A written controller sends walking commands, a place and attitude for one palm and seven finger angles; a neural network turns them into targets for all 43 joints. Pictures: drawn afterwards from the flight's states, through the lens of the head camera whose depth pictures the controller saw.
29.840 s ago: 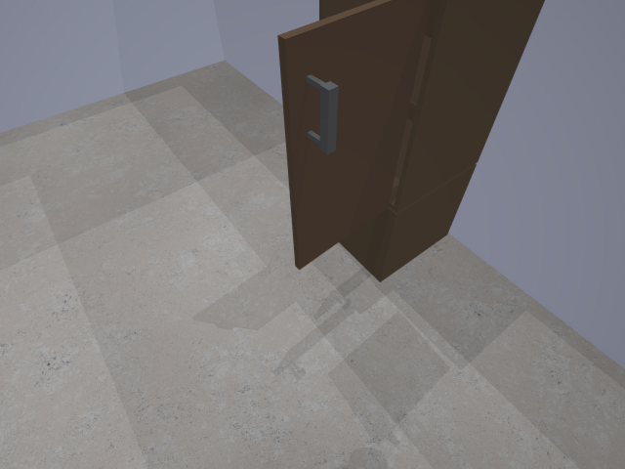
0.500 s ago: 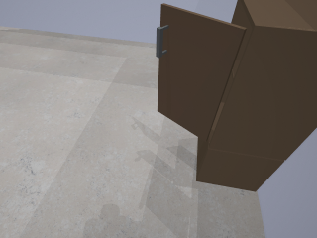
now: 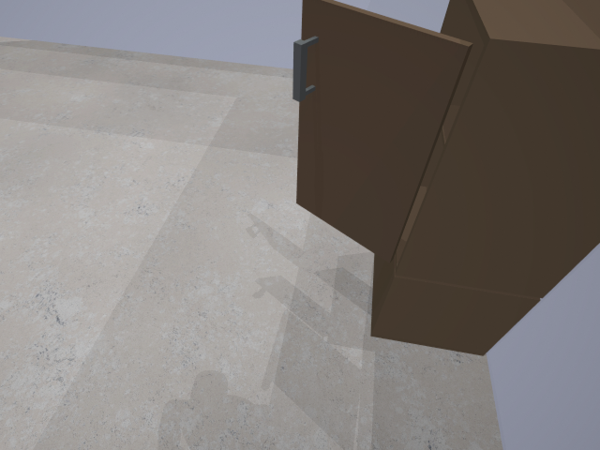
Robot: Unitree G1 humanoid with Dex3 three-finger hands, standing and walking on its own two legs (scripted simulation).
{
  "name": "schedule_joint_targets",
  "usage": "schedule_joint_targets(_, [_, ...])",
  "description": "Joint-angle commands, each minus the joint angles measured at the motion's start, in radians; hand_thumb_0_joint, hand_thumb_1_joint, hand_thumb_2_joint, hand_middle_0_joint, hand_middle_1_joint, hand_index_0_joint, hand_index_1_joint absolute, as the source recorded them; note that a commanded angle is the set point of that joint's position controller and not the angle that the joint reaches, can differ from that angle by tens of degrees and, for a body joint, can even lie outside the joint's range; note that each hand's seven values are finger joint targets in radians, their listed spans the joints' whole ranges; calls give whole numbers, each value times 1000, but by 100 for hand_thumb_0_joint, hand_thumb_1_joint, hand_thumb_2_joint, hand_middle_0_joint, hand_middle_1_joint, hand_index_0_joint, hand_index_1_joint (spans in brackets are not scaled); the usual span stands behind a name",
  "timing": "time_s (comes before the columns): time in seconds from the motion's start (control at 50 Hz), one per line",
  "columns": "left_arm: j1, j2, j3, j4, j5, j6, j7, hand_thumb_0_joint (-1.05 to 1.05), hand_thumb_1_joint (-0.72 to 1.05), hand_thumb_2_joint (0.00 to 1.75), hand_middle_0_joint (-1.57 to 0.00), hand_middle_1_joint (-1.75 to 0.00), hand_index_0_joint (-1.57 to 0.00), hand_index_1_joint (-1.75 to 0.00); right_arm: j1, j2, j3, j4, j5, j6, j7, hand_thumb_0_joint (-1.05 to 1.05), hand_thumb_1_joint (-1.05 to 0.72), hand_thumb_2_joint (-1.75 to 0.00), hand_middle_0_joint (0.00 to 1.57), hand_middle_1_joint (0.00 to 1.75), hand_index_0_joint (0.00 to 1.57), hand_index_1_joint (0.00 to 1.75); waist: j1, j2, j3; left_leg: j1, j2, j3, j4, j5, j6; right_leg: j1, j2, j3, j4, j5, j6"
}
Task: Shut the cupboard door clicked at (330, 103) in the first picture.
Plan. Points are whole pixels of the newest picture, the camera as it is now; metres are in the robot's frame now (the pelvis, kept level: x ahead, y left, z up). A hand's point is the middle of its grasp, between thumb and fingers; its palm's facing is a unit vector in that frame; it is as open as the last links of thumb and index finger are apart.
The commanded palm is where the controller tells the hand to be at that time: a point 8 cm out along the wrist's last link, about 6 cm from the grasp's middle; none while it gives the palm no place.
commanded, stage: look to check the result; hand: left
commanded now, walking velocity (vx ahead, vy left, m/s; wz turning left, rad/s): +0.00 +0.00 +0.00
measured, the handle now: (306, 69) +0.83 +0.03 +0.11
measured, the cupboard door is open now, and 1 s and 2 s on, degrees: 59 59 59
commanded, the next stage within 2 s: walk to a spot facing it in 0.28 s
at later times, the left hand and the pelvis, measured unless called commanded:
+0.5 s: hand out of the picture -0.02 +0.16 -0.18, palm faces +0.04 -0.98 -0.17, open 7.4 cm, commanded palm none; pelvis +0.00 +0.00 +0.00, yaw +1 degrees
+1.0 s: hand out of the picture +0.03 +0.25 -0.17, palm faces +0.25 -0.94 -0.23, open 7.4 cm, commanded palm none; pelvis -0.01 +0.03 +0.00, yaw +15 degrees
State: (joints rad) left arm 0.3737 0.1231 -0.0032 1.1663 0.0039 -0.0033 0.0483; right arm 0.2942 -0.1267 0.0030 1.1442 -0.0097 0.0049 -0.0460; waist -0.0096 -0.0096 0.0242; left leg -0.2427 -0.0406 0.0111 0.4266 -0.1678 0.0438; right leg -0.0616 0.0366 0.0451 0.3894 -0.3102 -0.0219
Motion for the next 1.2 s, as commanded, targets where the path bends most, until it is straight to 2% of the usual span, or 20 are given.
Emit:
schedule_joint_targets(0.0, [102,81,14,-8,4,-13,3,0,90,90,-20,-30,-20,-30,66,-102,-15,-25,2,-12,-4,0,-90,-90,20,30,20,30,0,-11,67,95,125,-123,-66,110,9,-151,-106,71,-92,118,-22])
schedule_joint_targets(0.38, [67,105,20,-14,6,-12,-1,0,90,90,-20,-30,-20,-30,37,-130,-19,-32,1,-15,-3,0,-90,-90,20,30,20,30,2,10,70,102,127,-131,-89,97,8,-139,-106,70,-99,105,-20])
schedule_joint_targets(0.48, [65,124,41,-44,6,-2,4,0,90,90,-20,-30,-20,-30,25,-126,-25,-58,-1,-2,4,0,-90,-90,20,30,20,30,9,-5,69,4,110,-155,-23,119,12,-107,-134,35,-31,113,-18])
schedule_joint_targets(0.54, [47,151,62,-79,10,3,5,0,90,90,-20,-30,-20,-30,14,-137,-38,-92,-2,7,10,0,-90,-90,20,30,20,30,12,-36,49,-74,89,-158,47,114,10,-77,-170,31,2,144,-40])
schedule_joint_targets(0.6, [13,185,81,-121,15,5,7,0,90,90,-20,-30,-20,-30,1,-129,-53,-123,-5,17,18,0,-90,-90,20,30,20,30,5,-113,41,-138,46,-86,213,60,-15,-71,-282,88,-3,213,-101])
schedule_joint_targets(0.64, [-24,197,88,-153,19,5,8,0,90,90,-20,-30,-20,-30,-19,-130,-61,-154,-7,25,24,0,-90,-90,20,30,20,30,2,-156,60,-184,43,-34,361,-125,-35,-76,-348,90,8,365,-148])
schedule_joint_targets(0.66, [-40,207,94,-168,22,6,10,0,90,90,-20,-30,-20,-30,-35,-128,-65,-169,-8,27,29,0,-90,-90,20,30,20,30,-1,-156,88,-198,63,-14,375,-230,-43,-87,-378,80,21,435,-164])
schedule_joint_targets(0.68, [-64,220,99,-182,26,7,11,0,90,90,-20,-30,-20,-30,-34,-130,-66,-181,-7,27,33,0,-90,-90,20,30,20,30,-13,-121,101,-176,83,-11,314,-239,-44,-96,-383,46,72,488,-155])
schedule_joint_targets(0.7, [-80,236,104,-193,22,9,7,0,90,90,-20,-30,-20,-30,1,-139,-66,-179,-7,25,35,0,-90,-90,20,30,20,30,-32,-73,72,-96,89,-19,207,-94,-35,-114,-342,-18,180,510,-110])
schedule_joint_targets(0.72, [-64,222,106,-209,14,14,2,0,90,90,-20,-30,-20,-30,58,-181,-71,-178,-16,18,34,0,-90,-90,20,30,20,30,-46,107,26,6,169,-183,60,242,31,-202,-231,-115,377,366,-18])
schedule_joint_targets(0.74, [-43,188,96,-230,2,18,-2,0,90,90,-20,-30,-20,-30,90,-246,-83,-182,-24,13,29,0,-90,-90,20,30,20,30,-38,322,-4,68,341,-486,-50,459,158,-324,-80,-167,596,-161,46])
schedule_joint_targets(0.76, [-104,192,95,-244,12,31,4,0,90,90,-20,-30,-20,-30,109,-259,-81,-170,-23,22,21,0,-90,-90,20,30,20,30,-58,259,-30,35,372,-603,-160,265,163,-357,-62,-48,712,-337,37])
schedule_joint_targets(0.78, [-147,197,99,-260,16,36,1,0,90,90,-20,-30,-20,-30,89,-273,-87,-184,-23,25,17,0,-90,-90,20,30,20,30,-51,135,-2,-10,370,-603,-189,26,151,-399,-86,4,759,-273,35])
schedule_joint_targets(0.8, [-157,192,101,-264,21,34,-6,0,90,90,-20,-30,-20,-30,41,-271,-85,-200,-26,23,15,0,-90,-90,20,30,20,30,-28,89,18,-43,333,-560,-204,-127,129,-423,-96,18,760,-192,44])
schedule_joint_targets(0.84, [-157,196,103,-269,26,28,-18,0,90,90,-20,-30,-20,-30,-4,-262,-84,-222,-23,13,13,0,-90,-90,20,30,20,30,-9,62,2,-37,268,-489,-210,-160,102,-438,-94,13,725,-94,61])
schedule_joint_targets(0.92, [-150,198,104,-290,30,31,-25,0,90,90,-20,-30,-20,-30,-23,-276,-95,-242,-19,13,16,0,-90,-90,20,30,20,30,-11,93,-65,38,219,-435,-197,-125,94,-447,-69,-8,640,-62,84])
schedule_joint_targets(1.0, [-179,215,104,-322,32,33,-26,0,90,90,-20,-30,-20,-30,-21,-292,-105,-254,-19,21,23,0,-90,-90,20,30,20,30,-23,143,-75,59,193,-457,-188,-133,84,-456,-50,-11,589,-63,97])
schedule_joint_targets(1.08, [-205,225,99,-350,30,34,-25,0,90,90,-20,-30,-20,-30,-23,-308,-118,-270,-23,29,29,0,-90,-90,20,30,20,30,-31,172,-78,52,179,-512,-177,-155,99,-427,-23,-9,497,-104,94])
schedule_joint_targets(1.14, [-180,234,93,-355,27,33,-22,0,90,90,-20,-30,-20,-30,-36,-315,-124,-286,-26,36,30,0,-90,-90,20,30,20,30,-22,184,-96,28,162,-549,-150,-104,103,-332,5,-7,358,-127,82])
schedule_joint_targets(1.18, [-103,240,99,-337,21,37,-20,0,90,90,-20,-30,-20,-30,-78,-306,-129,-303,-24,43,32,0,-90,-90,20,30,20,30,9,193,-102,-60,125,-527,-152,-131,70,-191,30,-30,223,-97,66])
